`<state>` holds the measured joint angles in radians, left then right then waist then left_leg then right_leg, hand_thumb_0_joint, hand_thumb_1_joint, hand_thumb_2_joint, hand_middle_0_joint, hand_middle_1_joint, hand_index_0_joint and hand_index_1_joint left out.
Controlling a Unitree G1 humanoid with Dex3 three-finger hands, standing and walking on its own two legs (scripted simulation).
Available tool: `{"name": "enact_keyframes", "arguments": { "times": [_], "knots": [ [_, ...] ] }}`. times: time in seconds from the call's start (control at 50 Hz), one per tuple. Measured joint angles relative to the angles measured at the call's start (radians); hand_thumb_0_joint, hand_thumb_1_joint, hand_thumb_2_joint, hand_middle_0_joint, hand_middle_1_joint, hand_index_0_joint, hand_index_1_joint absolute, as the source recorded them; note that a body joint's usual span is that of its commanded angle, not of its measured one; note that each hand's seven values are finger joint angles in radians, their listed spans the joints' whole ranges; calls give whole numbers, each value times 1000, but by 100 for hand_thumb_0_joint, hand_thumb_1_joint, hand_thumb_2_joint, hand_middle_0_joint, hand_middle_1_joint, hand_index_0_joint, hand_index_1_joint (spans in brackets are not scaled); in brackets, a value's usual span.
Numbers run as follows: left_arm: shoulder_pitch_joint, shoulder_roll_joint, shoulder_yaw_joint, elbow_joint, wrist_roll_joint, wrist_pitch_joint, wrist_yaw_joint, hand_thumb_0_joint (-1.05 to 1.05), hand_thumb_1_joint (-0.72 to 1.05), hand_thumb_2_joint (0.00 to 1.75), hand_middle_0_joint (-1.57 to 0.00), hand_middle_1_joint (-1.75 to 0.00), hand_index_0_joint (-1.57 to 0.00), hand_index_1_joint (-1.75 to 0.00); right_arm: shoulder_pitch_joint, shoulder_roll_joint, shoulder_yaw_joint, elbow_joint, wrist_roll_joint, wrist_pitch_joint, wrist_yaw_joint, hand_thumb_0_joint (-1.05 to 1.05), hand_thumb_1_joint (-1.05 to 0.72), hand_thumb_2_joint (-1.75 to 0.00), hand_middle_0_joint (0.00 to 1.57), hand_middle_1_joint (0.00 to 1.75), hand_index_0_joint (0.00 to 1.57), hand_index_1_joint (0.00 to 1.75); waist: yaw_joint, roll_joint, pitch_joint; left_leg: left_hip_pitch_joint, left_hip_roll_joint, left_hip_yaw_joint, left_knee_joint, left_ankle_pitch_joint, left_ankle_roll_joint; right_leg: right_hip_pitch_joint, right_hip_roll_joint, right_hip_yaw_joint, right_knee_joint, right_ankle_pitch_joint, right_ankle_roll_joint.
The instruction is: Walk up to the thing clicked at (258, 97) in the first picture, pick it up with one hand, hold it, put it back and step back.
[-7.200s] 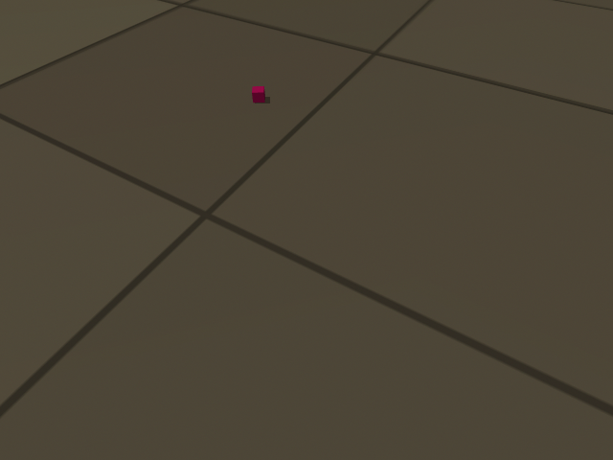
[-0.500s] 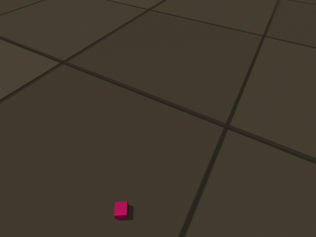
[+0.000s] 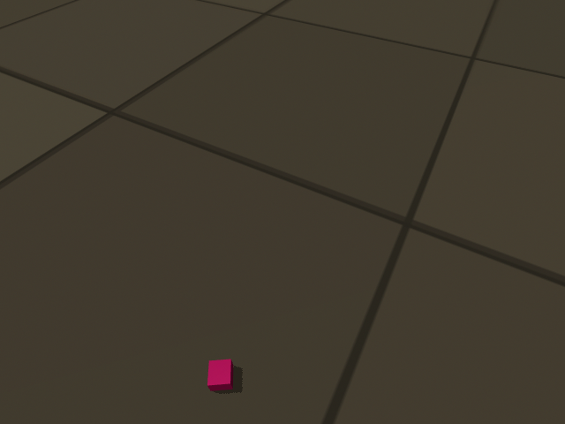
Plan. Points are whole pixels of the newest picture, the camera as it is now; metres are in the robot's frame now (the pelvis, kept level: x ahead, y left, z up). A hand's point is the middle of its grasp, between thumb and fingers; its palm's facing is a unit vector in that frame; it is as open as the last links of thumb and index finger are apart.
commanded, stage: stand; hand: left
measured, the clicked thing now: (220, 375) +0.40 +0.22 -0.75
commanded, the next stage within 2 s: none
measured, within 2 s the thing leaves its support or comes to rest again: neither
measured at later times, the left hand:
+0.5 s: hand out of the picture +0.07 +0.25 -0.16, palm faces -0.01 -0.94 -0.34, open 7.4 cm
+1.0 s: hand out of the picture +0.07 +0.25 -0.16, palm faces -0.02 -0.94 -0.34, open 7.4 cm
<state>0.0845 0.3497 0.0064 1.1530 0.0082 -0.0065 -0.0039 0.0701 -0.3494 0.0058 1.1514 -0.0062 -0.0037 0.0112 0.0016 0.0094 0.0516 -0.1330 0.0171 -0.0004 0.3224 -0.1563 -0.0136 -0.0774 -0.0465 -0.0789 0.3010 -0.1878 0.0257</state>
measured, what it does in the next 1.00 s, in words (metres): stands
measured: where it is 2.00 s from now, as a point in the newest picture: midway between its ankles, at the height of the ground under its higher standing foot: outside the picture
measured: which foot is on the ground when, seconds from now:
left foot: down 0.00-1.00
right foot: down 0.00-1.00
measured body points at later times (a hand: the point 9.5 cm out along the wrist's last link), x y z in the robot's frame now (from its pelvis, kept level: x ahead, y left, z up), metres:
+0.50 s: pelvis +0.00 +0.00 +0.00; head +0.00 -0.01 +0.45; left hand +0.07 +0.30 -0.13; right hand +0.08 -0.31 -0.13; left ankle +0.01 +0.13 -0.75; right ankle -0.02 -0.13 -0.75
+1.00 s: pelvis +0.00 +0.00 +0.00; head +0.01 -0.01 +0.45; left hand +0.07 +0.30 -0.13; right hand +0.08 -0.31 -0.13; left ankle +0.01 +0.13 -0.75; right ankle -0.02 -0.13 -0.75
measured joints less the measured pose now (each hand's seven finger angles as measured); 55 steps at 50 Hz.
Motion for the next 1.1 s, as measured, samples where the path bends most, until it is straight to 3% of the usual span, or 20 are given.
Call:
{"name": "enact_keyframes", "arguments": {
  "times": [1.1],
  "knots": [
    [28, 1, -1, -17, 1, -2, 0, 0, 91, 90, -20, -30, -20, -30, 31, -4, 6, -20, -1, 1, -2, 1, -90, -90, 20, 30, 21, 30, 0, -3, -3, 9, 9, 1, 3, -7, -6, 9, 9, 2, -1, -4, -6]
  ]
}}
